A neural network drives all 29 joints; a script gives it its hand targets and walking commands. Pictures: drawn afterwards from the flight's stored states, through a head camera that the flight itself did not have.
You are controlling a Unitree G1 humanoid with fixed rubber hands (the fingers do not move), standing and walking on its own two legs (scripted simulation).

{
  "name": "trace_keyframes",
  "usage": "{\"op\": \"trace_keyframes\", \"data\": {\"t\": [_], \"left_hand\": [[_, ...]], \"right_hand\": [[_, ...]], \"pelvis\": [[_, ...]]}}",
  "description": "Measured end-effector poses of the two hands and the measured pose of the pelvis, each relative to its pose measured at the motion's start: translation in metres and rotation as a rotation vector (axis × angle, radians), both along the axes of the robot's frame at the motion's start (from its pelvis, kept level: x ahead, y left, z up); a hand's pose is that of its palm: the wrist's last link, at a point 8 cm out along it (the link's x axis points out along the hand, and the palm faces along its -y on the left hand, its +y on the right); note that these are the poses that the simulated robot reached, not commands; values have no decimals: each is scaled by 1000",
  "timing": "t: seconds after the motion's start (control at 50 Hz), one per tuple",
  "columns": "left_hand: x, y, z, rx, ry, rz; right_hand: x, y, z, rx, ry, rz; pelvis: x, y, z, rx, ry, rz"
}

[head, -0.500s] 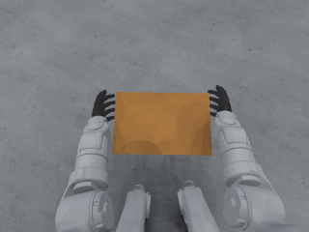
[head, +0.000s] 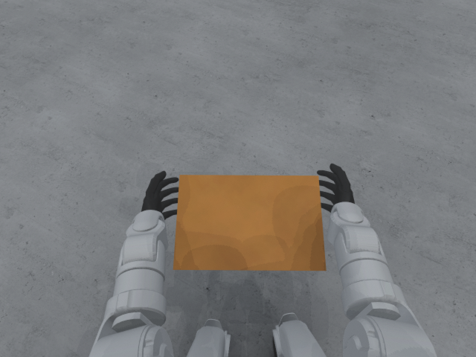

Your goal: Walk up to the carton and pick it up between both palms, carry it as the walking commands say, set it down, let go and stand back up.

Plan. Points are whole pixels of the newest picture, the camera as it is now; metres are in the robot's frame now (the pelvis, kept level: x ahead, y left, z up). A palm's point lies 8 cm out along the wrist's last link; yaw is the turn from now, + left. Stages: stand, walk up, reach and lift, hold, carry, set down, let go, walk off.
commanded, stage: reach and lift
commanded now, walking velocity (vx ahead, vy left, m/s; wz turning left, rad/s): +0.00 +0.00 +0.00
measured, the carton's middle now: (247, 226) +0.37 +0.01 -0.11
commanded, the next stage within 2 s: none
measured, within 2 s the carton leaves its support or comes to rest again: neither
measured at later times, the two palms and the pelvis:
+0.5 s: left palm (137, 206) +0.36 +0.18 +0.04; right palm (359, 198) +0.36 -0.16 +0.04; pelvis +0.02 +0.00 +0.06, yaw +0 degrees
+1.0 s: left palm (115, 197) +0.34 +0.18 +0.11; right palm (380, 186) +0.34 -0.16 +0.11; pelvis +0.04 +0.01 +0.09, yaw -1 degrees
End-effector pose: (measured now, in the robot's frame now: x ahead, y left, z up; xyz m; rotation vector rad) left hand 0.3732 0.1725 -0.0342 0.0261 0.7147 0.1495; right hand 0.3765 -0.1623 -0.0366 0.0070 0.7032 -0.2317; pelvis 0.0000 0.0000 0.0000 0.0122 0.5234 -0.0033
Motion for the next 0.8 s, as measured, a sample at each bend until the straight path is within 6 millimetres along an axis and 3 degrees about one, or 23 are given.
{"op": "trace_keyframes", "data": {"t": [0.38, 0.8], "left_hand": [[-12, 3, 58, -2, 7, -2], [-28, 4, 120, -5, -14, 1]], "right_hand": [[-15, -1, 60, 36, -2, 46], [-30, 0, 126, 17, -25, 52]], "pelvis": [[16, 1, 48, -5, -141, 4], [36, 9, 85, -10, -343, -6]]}}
